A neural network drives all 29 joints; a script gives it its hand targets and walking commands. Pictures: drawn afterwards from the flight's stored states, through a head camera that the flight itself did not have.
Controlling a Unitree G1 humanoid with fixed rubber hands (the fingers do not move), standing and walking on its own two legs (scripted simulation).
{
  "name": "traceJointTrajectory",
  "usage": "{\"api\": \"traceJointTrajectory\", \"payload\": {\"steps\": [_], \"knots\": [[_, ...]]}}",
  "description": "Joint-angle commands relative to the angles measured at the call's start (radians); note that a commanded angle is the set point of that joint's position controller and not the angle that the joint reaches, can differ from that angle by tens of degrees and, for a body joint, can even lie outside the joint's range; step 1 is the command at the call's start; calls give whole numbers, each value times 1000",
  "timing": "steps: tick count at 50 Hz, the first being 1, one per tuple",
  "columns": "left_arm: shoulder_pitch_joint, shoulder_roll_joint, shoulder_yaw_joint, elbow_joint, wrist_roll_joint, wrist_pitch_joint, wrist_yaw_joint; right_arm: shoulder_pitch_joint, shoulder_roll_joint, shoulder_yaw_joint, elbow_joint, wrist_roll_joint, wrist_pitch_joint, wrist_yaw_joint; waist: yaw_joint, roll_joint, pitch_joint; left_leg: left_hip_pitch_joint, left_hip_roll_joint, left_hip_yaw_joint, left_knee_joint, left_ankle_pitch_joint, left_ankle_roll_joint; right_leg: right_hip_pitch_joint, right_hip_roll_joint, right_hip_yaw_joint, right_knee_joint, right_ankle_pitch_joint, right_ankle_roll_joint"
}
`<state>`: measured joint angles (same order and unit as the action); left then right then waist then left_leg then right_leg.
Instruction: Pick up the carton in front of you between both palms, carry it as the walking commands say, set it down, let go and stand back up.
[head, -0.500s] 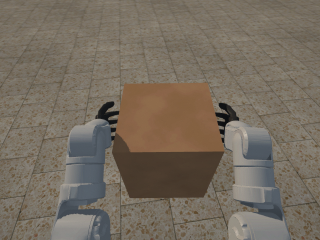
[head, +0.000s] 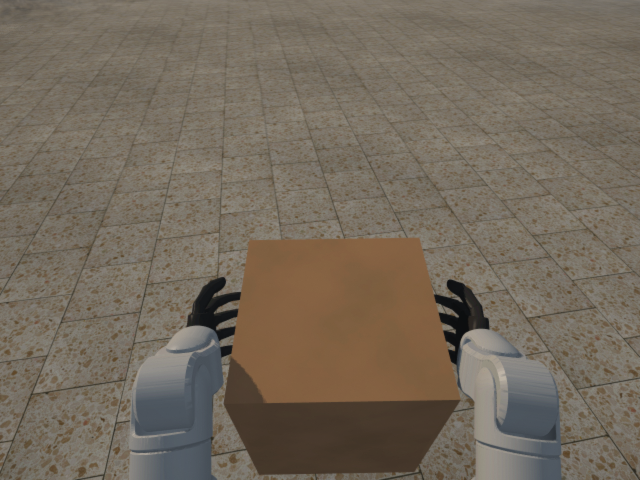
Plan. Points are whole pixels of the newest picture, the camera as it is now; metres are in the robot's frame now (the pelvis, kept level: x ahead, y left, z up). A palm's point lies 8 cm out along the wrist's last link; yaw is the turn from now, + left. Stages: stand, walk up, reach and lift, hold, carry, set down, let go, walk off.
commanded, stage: carry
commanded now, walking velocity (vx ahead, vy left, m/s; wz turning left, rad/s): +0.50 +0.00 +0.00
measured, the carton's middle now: (335, 361) +0.29 +0.00 +0.03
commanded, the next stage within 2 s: none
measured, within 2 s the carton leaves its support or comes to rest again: neither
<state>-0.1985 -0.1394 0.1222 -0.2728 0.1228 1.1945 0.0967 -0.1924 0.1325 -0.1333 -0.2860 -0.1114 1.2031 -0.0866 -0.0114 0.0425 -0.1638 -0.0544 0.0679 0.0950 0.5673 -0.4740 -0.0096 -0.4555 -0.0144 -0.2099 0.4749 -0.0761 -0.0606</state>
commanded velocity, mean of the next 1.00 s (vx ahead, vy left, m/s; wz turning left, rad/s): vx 0.22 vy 0.00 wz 0.00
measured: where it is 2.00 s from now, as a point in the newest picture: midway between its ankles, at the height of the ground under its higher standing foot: (321, 450)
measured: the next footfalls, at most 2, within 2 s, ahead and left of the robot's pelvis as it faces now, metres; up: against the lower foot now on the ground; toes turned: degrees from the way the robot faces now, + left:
left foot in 0.46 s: +0.45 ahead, +0.13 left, +0.00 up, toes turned +9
right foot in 0.84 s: +0.58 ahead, -0.10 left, +0.00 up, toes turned +14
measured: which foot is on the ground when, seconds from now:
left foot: down 0.00-0.00, up 0.02-0.44, down 0.46-1.00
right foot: down 0.00-0.50, up 0.52-0.82, down 0.84-1.00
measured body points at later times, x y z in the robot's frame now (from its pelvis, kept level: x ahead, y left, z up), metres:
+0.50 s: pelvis +0.30 +0.03 +0.00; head +0.26 +0.04 +0.45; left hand +0.57 +0.18 +0.09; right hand +0.57 -0.12 +0.09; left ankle +0.41 +0.12 -0.73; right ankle +0.11 -0.09 -0.71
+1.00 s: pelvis +0.50 +0.01 +0.01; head +0.47 +0.00 +0.46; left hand +0.78 +0.16 +0.10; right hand +0.77 -0.14 +0.09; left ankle +0.41 +0.12 -0.72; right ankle +0.54 -0.08 -0.72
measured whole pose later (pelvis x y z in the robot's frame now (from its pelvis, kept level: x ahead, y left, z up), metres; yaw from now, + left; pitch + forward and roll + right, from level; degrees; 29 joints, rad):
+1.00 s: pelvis +0.50 +0.01 +0.01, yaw +1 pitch +4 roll -1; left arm -0.18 -0.14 0.12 -0.27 0.13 1.21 0.08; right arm -0.16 0.13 -0.12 -0.30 -0.13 1.23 -0.08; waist -0.01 0.05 -0.15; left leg -0.16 0.09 0.16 0.50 -0.40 -0.02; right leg -0.36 -0.04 -0.20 0.50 -0.20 -0.04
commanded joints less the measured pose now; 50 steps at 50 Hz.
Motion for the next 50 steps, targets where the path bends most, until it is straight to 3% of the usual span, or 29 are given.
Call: {"api": "traceJointTrajectory", "payload": {"steps": [1, 2, 4, 5, 8, 12, 20, 22, 23, 24, 25, 26, 27, 28, 29, 31, 35, 38, 41, 42, 43, 44, 45, 46, 50], "knots": [[-406, -868, -671, 19, -387, 23, -269, -510, 864, 736, -62, 414, 34, 266, 31, -316, -276, -647, -75, -28, 597, -19, -1, 727, -421, 750, -223, -135, -178], [-425, -886, -676, 0, -397, 22, -271, -534, 890, 742, -52, 421, 29, 267, 27, -253, -242, -685, -9, -86, 672, -22, 23, 665, -406, 661, -220, -112, -165], [-463, -932, -693, -22, -415, 13, -278, -530, 930, 748, -43, 425, 13, 267, 21, -105, -195, -646, 58, -105, 629, 87, 30, 495, -348, 490, -247, -118, -108], [-477, -947, -700, -32, -422, 8, -281, -521, 944, 751, -41, 420, 6, 265, 16, -96, -185, -597, 76, -103, 557, 145, 23, 421, -322, 412, -280, -171, -76], [-463, -948, -715, -47, -440, -2, -289, -473, 970, 756, -40, 406, -13, 253, 17, -151, -171, -557, 66, -40, 405, 239, -5, 363, -278, 285, -346, -216, -69], [-437, -912, -724, -84, -448, -4, -294, -434, 950, 755, -58, 389, -21, 239, 22, -147, -124, -586, 58, 7, 171, 350, -29, 416, -256, 207, -363, -122, -71], [-384, -821, -698, -73, -411, 31, -276, -413, 859, 739, -76, 390, 23, 237, 30, -185, -27, -512, 6, 90, -71, 433, 16, 531, -232, 110, -259, 193, -41], [-393, -818, -699, -64, -406, 38, -275, -408, 853, 728, -63, 389, 30, 242, 20, -185, -56, -350, -37, 144, -128, 395, 35, 505, -217, 62, -115, 320, -15], [-397, -818, -702, -65, -405, 41, -274, -395, 852, 718, -47, 388, 30, 244, 6, -146, -116, -154, -75, 176, -146, 343, 41, 431, -177, 9, 48, 371, 13], [-398, -809, -704, -65, -406, 43, -275, -386, 853, 708, -33, 382, 30, 245, -10, -74, -190, 60, 41, 28, -158, 336, 54, 285, -144, -2, 247, 199, 58], [-432, -829, -727, -85, -417, 52, -274, -383, 846, 694, -3, 365, 21, 249, -14, 182, -285, 306, 318, -418, -222, 333, 197, -26, -35, 10, 561, -59, 114], [-443, -836, -728, -84, -422, 47, -279, -370, 879, 698, 10, 379, 14, 252, -12, 276, -266, 336, 366, -548, -288, 630, 253, -199, 34, 92, 711, -424, 113], [-459, -883, -733, -70, -428, 36, -283, -390, 909, 702, -18, 395, 5, 255, -10, 198, -261, 301, 353, -425, -244, 844, 246, -220, -20, 172, 797, -446, 87], [-464, -912, -735, -76, -436, 22, -286, -406, 949, 717, -34, 404, -5, 258, -11, 104, -273, 254, 331, -334, -223, 926, 220, -211, -53, 197, 793, -421, 73], [-465, -937, -742, -84, -437, 9, -285, -424, 980, 726, -56, 411, -18, 260, -5, 34, -265, 189, 307, -249, -235, 900, 177, -185, -88, 206, 712, -366, 70], [-454, -959, -760, -107, -430, -13, -277, -440, 1010, 743, -82, 422, -39, 264, 8, 58, -260, 87, 253, -115, -272, 833, 123, -88, -90, 174, 513, -293, 80], [-374, -969, -773, -130, -411, -37, -256, -377, 981, 749, -117, 425, -50, 270, 9, 113, -262, 34, 206, 23, -256, 895, 128, 39, -39, 94, 213, -213, 93], [-378, -929, -777, -184, -414, -29, -251, -349, 940, 744, -151, 414, -46, 268, -3, 138, -251, 29, 187, 64, -216, 886, 113, 94, -27, 59, 93, -55, 92], [-370, -878, -761, -185, -417, 0, -259, -342, 892, 730, -139, 395, -24, 260, 8, 72, -205, -64, 132, 89, -125, 659, 47, 259, -51, 41, -132, 213, 94], [-367, -853, -750, -174, -416, 13, -264, -335, 872, 724, -119, 384, -16, 258, 8, 42, -204, -132, 128, 76, -90, 548, 16, 359, -117, 87, -128, 312, 90], [-367, -828, -734, -148, -408, 24, -269, -338, 852, 724, -107, 376, -4, 255, 3, -65, -225, -200, 92, 71, -29, 357, -17, 447, -230, 183, -49, 639, 58], [-356, -822, -718, -98, -399, 28, -274, -351, 839, 734, -108, 379, 13, 250, 6, -142, -247, -238, 68, 30, -51, 216, -32, 497, -282, 226, -8, 725, -9], [-326, -827, -700, -56, -393, 28, -277, -372, 829, 738, -109, 385, 26, 250, 9, -188, -233, -217, 64, 18, -68, 166, -36, 443, -280, 251, -29, 625, -28], [-318, -837, -689, -32, -389, 29, -278, -395, 835, 741, -94, 389, 32, 253, 8, -182, -221, -180, 69, 11, -78, 198, -33, 395, -255, 239, -39, 570, -19], [-364, -885, -684, -14, -393, 21, -280, -449, 889, 753, -59, 408, 24, 262, 12, -120, -229, -125, 85, 15, -80, 459, -33, 374, -193, 161, 40, 612, 11]]}}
